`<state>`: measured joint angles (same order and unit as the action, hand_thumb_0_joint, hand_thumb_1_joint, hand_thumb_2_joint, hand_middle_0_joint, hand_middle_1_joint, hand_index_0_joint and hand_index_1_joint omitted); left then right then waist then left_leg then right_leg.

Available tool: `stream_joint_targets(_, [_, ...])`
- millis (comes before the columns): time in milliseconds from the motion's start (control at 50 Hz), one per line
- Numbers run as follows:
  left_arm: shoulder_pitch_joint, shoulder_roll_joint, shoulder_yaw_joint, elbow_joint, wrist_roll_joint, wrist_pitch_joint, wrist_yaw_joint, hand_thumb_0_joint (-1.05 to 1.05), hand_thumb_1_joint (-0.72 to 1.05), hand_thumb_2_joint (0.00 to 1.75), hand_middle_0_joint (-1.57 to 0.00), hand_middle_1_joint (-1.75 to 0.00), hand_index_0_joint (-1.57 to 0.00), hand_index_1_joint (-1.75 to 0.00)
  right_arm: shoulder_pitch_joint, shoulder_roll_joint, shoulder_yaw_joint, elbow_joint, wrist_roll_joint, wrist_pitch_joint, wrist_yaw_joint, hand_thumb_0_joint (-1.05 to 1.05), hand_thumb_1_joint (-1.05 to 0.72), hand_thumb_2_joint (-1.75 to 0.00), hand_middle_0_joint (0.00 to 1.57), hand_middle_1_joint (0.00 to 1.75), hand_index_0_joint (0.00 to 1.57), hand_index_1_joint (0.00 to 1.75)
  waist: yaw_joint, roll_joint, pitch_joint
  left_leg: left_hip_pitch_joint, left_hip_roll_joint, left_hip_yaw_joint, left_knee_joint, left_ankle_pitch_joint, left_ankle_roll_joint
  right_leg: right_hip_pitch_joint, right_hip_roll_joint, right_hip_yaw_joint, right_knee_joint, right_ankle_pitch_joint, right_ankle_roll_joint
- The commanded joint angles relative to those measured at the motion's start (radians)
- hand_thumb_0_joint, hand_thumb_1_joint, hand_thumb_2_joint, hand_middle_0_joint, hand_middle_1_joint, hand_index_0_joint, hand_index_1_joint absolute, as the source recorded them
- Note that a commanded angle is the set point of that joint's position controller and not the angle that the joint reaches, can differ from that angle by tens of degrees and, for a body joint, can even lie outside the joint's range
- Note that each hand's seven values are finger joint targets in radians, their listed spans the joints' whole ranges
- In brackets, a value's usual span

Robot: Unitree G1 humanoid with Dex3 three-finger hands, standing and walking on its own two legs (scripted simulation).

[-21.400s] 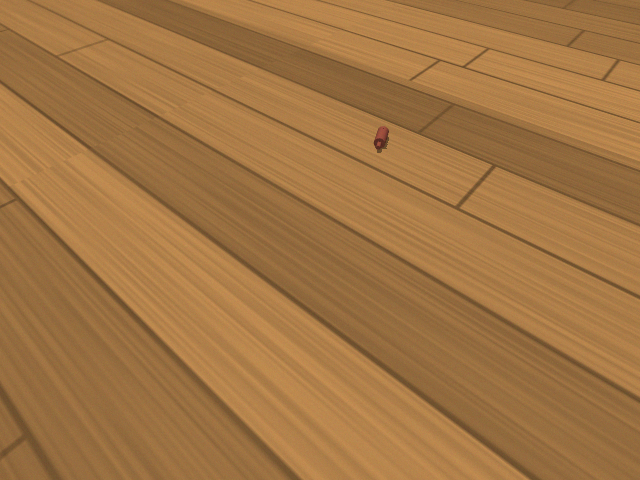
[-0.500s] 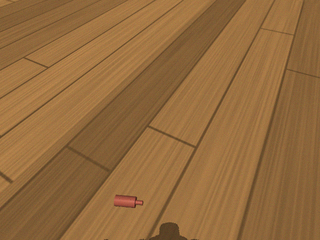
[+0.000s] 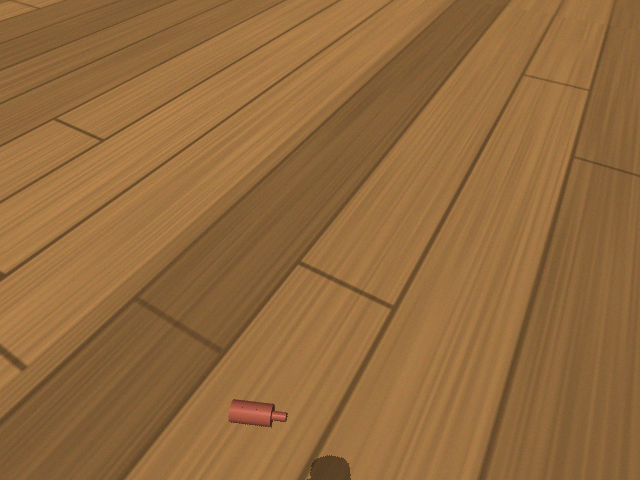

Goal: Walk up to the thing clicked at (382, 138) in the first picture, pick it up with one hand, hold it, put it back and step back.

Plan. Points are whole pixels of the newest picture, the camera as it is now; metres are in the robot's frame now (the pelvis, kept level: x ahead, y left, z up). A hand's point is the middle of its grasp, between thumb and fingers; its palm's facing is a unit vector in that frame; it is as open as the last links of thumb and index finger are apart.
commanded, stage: walk up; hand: left
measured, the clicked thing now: (258, 413) +0.46 +0.20 -0.75
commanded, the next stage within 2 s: none
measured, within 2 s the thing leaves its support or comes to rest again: neither
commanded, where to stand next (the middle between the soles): +0.07 +0.00 m, yaw -2 degrees
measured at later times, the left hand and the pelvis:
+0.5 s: hand out of the picture +0.05 +0.30 -0.18, palm faces -0.02 -0.92 -0.38, open 7.3 cm; pelvis -0.05 +0.03 -0.02, yaw +2 degrees
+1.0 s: hand out of the picture +0.13 +0.23 -0.16, palm faces -0.07 -0.93 -0.37, open 7.3 cm; pelvis +0.00 -0.01 -0.02, yaw -1 degrees
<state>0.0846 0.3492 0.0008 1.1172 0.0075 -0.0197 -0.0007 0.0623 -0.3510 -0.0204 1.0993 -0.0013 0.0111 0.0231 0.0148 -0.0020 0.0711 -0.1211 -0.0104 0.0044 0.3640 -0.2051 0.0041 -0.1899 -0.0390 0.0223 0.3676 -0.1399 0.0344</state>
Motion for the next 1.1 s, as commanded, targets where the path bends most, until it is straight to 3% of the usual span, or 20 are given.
stream_joint_targets(0, [-0.047, 0.221, 0.044, -0.051, 0.000, -0.020, 0.016, 0.00, 0.90, 0.90, -0.20, -0.30, -0.20, -0.30, -0.041, -0.215, -0.047, -0.059, -0.002, -0.016, -0.013, 0.00, -0.90, -0.90, 0.20, 0.30, 0.20, 0.30, -0.009, 0.010, -0.116, -0.006, 0.127, -0.098, -0.087, 0.082, 0.023, 0.063, -0.084, 0.071, -0.043, 0.121, -0.045])
stream_joint_targets(40, [-0.045, 0.274, 0.075, -0.086, -0.017, -0.005, 0.031, 0.00, 0.90, 0.90, -0.20, -0.30, -0.20, -0.30, -0.038, -0.268, -0.074, -0.075, 0.004, 0.011, -0.016, 0.00, -0.90, -0.90, 0.20, 0.30, 0.20, 0.30, -0.007, 0.019, -0.067, -0.020, 0.132, -0.092, 0.023, 0.371, 0.048, 0.001, -0.084, 0.053, 0.093, 0.322, -0.053])
stream_joint_targets(100, [-0.004, 0.265, 0.077, -0.106, -0.014, 0.009, 0.038, 0.00, 0.90, 0.90, -0.20, -0.30, -0.20, -0.30, -0.042, -0.265, -0.089, -0.123, 0.008, 0.029, -0.013, 0.00, -0.90, -0.90, 0.20, 0.30, 0.20, 0.30, -0.003, 0.025, -0.138, -0.017, 0.134, -0.079, 0.095, 0.384, 0.083, 0.006, -0.062, 0.032, 0.160, 0.297, -0.068])
stream_joint_targets(160, [0.015, 0.303, 0.090, -0.136, -0.004, 0.018, 0.042, 0.00, 0.90, 0.90, -0.20, -0.30, -0.20, -0.30, -0.045, -0.240, -0.090, -0.174, 0.004, 0.051, -0.007, 0.00, -0.90, -0.90, 0.20, 0.30, 0.20, 0.30, 0.007, -0.052, -0.161, -0.088, 0.054, -0.042, 0.274, 0.191, 0.061, -0.012, -0.164, 0.159, 0.111, 0.271, -0.145])
stream_joint_targets(200, [-0.002, 0.362, 0.108, -0.177, 0.010, 0.016, 0.049, 0.00, 0.90, 0.90, -0.20, -0.30, -0.20, -0.30, -0.019, -0.211, -0.085, -0.207, -0.003, 0.071, 0.001, 0.00, -0.90, -0.90, 0.20, 0.30, 0.20, 0.30, 0.030, -0.212, -0.151, -0.176, -0.068, -0.034, 0.620, -0.314, 0.008, -0.044, -0.356, 0.380, -0.019, 0.360, -0.295])
stream_joint_targets(240, [-0.066, 0.363, 0.120, -0.228, 0.026, 0.015, 0.058, 0.00, 0.90, 0.90, -0.20, -0.30, -0.20, -0.30, 0.048, -0.219, -0.097, -0.221, -0.006, 0.085, 0.002, 0.00, -0.90, -0.90, 0.20, 0.30, 0.20, 0.30, -0.013, -0.179, -0.132, -0.190, -0.020, -0.168, 0.808, -0.357, 0.010, -0.148, -0.377, 0.333, 0.011, 0.346, -0.327])
stream_joint_targets(340, [-0.086, 0.261, 0.090, -0.253, 0.070, 0.038, 0.016, 0.00, 0.90, 0.90, -0.20, -0.30, -0.20, -0.30, 0.306, -0.211, -0.111, -0.120, -0.017, 0.009, 0.008, 0.00, -0.90, -0.90, 0.20, 0.30, 0.20, 0.30, -0.089, -0.162, -0.244, 0.054, -0.016, 0.043, 0.084, -0.255, 0.004, -0.151, -0.128, 0.117, 0.164, -0.523, -0.174])
stream_joint_targets(360, [-0.047, 0.215, 0.080, -0.258, 0.058, 0.062, 0.007, 0.00, 0.90, 0.90, -0.20, -0.30, -0.20, -0.30, 0.332, -0.224, -0.121, -0.108, -0.042, -0.011, -0.006, 0.00, -0.90, -0.90, 0.20, 0.30, 0.20, 0.30, -0.103, -0.032, -0.169, 0.196, -0.002, -0.058, -0.044, -0.242, 0.019, -0.355, -0.051, 0.083, 0.372, -0.544, -0.141])
stream_joint_targets(380, [-0.024, 0.139, 0.064, -0.283, 0.043, 0.066, 0.005, 0.00, 0.90, 0.90, -0.20, -0.30, -0.20, -0.30, 0.275, -0.334, -0.134, -0.150, -0.072, -0.030, -0.023, 0.00, -0.90, -0.90, 0.20, 0.30, 0.20, 0.30, -0.072, 0.200, -0.053, 0.142, 0.237, -0.491, -0.140, -0.486, 0.064, -0.577, 0.093, 0.080, 0.600, -0.523, -0.084])
stream_joint_targets(400, [-0.051, 0.242, 0.094, -0.277, 0.045, 0.063, 0.012, 0.00, 0.90, 0.90, -0.20, -0.30, -0.20, -0.30, 0.151, -0.440, -0.143, -0.212, -0.055, -0.044, -0.035, 0.00, -0.90, -0.90, 0.20, 0.30, 0.20, 0.30, -0.055, 0.073, 0.044, -0.129, 0.428, -0.717, -0.210, -0.588, 0.183, -0.531, 0.027, 0.215, 0.557, -0.423, -0.055])
stream_joint_targets(420, [-0.098, 0.300, 0.111, -0.261, 0.048, 0.063, 0.005, 0.00, 0.90, 0.90, -0.20, -0.30, -0.20, -0.30, 0.084, -0.425, -0.138, -0.213, -0.035, -0.061, -0.044, 0.00, -0.90, -0.90, 0.20, 0.30, 0.20, 0.30, -0.037, -0.018, 0.125, -0.246, 0.431, -0.681, -0.214, -0.524, 0.218, -0.436, -0.009, 0.249, 0.595, -0.337, -0.052])
stream_joint_targets(460, [0.014, 0.310, 0.128, -0.239, 0.033, 0.069, -0.024, 0.00, 0.90, 0.90, -0.20, -0.30, -0.20, -0.30, 0.070, -0.391, -0.129, -0.207, -0.039, -0.087, -0.068, 0.00, -0.90, -0.90, 0.20, 0.30, 0.20, 0.30, 0.015, 0.001, 0.071, -0.091, 0.322, -0.438, -0.096, -0.209, 0.167, -0.439, 0.024, 0.266, 0.650, -0.214, -0.040])
stream_joint_targets(500, [0.022, 0.310, 0.144, -0.253, 0.045, 0.070, -0.039, 0.00, 0.90, 0.90, -0.20, -0.30, -0.20, -0.30, 0.190, -0.376, -0.141, -0.195, -0.029, -0.103, -0.079, 0.00, -0.90, -0.90, 0.20, 0.30, 0.20, 0.30, -0.021, 0.074, 0.013, 0.023, 0.309, -0.339, -0.023, 0.050, 0.163, -0.444, 0.031, 0.218, 0.663, -0.216, -0.033])
stream_joint_targets(620, [-0.040, 0.247, 0.116, -0.301, 0.019, 0.028, -0.063, 0.00, 0.90, 0.90, -0.20, -0.30, -0.20, -0.30, 0.271, -0.323, -0.130, -0.231, -0.037, -0.103, -0.047, 0.00, -0.90, -0.90, 0.20, 0.30, 0.20, 0.30, -0.081, 0.210, 0.040, 0.067, 0.244, -0.184, -0.058, 0.022, 0.174, -0.373, 0.025, 0.063, 0.433, -0.208, -0.035])
stream_joint_targets(720, [0.151, 0.214, 0.111, -0.212, 0.009, -0.009, -0.032, 0.00, 0.90, 0.90, -0.20, -0.30, -0.20, -0.30, 0.233, -0.272, -0.091, -0.278, -0.015, -0.050, -0.030, 0.00, -0.90, -0.90, 0.20, 0.30, 0.20, 0.30, 0.007, 0.163, -0.037, -0.102, 0.150, -0.028, 0.273, 0.354, 0.110, 0.075, 0.084, -0.089, 0.075, -0.049, -0.066])
stream_joint_targets(740, [0.209, 0.261, 0.126, -0.200, 0.017, -0.014, -0.021, 0.00, 0.90, 0.90, -0.20, -0.30, -0.20, -0.30, 0.259, -0.227, -0.071, -0.288, 0.000, -0.048, -0.033, 0.00, -0.90, -0.90, 0.20, 0.30, 0.20, 0.30, 0.039, 0.016, -0.109, -0.176, 0.114, -0.003, 0.444, 0.271, 0.078, 0.218, 0.047, -0.029, 0.038, 0.014, -0.078])
stream_joint_targets(780, [0.211, 0.377, 0.141, -0.240, 0.012, -0.015, -0.009, 0.00, 0.90, 0.90, -0.20, -0.30, -0.20, -0.30, 0.265, -0.228, -0.065, -0.316, 0.014, -0.042, -0.052, 0.00, -0.90, -0.90, 0.20, 0.30, 0.20, 0.30, 0.048, -0.191, -0.174, -0.347, -0.015, -0.073, 0.737, -0.406, 0.034, 0.184, -0.349, 0.538, -0.055, 0.009, -0.309])
stream_joint_targets(860, [0.047, 0.285, 0.105, -0.283, 0.003, -0.012, 0.008, 0.00, 0.90, 0.90, -0.20, -0.30, -0.20, -0.30, 0.305, -0.243, -0.070, -0.235, 0.015, -0.032, -0.053, 0.00, -0.90, -0.90, 0.20, 0.30, 0.20, 0.30, -0.032, -0.105, -0.040, -0.280, 0.042, -0.123, 0.635, -0.326, 0.012, -0.045, -0.204, 0.216, 0.020, 0.052, -0.244])
stream_joint_targets(960, [0.034, 0.305, 0.109, -0.313, -0.008, 0.008, 0.037, 0.00, 0.90, 0.90, -0.20, -0.30, -0.20, -0.30, 0.265, -0.239, -0.075, -0.239, 0.005, 0.015, -0.056, 0.00, -0.90, -0.90, 0.20, 0.30, 0.20, 0.30, -0.010, -0.187, -0.056, -0.261, -0.016, -0.063, 0.622, -0.316, -0.004, -0.078, -0.255, 0.181, 0.168, 0.742, -0.289])
stream_joint_targets(1080, [-0.025, 0.322, 0.112, -0.349, -0.007, 0.027, 0.060, 0.00, 0.90, 0.90, -0.20, -0.30, -0.20, -0.30, 0.266, -0.239, -0.107, -0.288, -0.024, 0.028, -0.029, 0.00, -0.90, -0.90, 0.20, 0.30, 0.20, 0.30, -0.051, -0.173, -0.132, -0.186, 0.010, -0.021, 0.414, -0.173, 0.020, -0.121, -0.258, 0.184, 0.272, 0.466, -0.232])
